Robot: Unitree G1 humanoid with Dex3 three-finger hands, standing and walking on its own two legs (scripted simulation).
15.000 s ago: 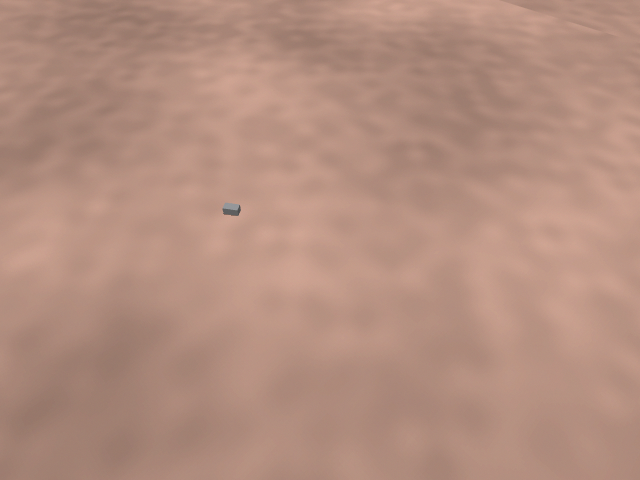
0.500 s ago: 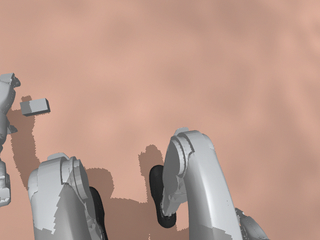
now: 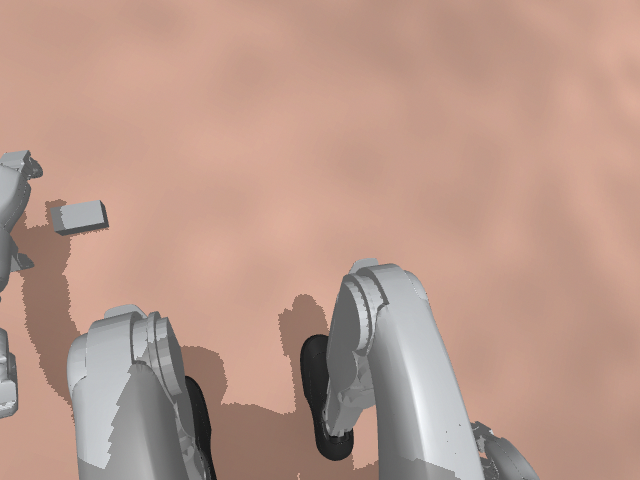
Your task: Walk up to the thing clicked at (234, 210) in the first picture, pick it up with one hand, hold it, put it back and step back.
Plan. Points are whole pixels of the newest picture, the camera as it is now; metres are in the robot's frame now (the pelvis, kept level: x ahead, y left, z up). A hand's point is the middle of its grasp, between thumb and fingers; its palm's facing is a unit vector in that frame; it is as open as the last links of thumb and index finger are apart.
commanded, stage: rise first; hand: left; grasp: from above
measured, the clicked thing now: (80, 217) +0.47 +0.26 -0.31
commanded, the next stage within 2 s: approach in 0.56 s
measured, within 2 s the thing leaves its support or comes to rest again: neither
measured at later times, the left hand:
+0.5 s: hand (4, 227) +0.43 +0.31 -0.18, palm faces -0.47 -0.09 -0.88, open 12.4 cm
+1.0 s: hand (62, 194) +0.47 +0.25 -0.19, palm faces -0.41 -0.06 -0.91, open 12.9 cm
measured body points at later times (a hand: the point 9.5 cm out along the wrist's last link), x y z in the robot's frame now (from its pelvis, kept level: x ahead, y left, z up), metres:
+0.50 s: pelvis +0.00 +0.00 +0.00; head +0.24 +0.07 +0.37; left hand +0.45 +0.31 -0.13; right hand +0.05 -0.28 -0.10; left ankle +0.07 +0.11 -0.29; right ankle +0.10 -0.12 -0.29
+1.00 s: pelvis +0.00 +0.00 -0.01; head +0.24 +0.07 +0.36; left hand +0.49 +0.25 -0.13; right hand +0.05 -0.28 -0.10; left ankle +0.07 +0.11 -0.29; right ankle +0.10 -0.12 -0.29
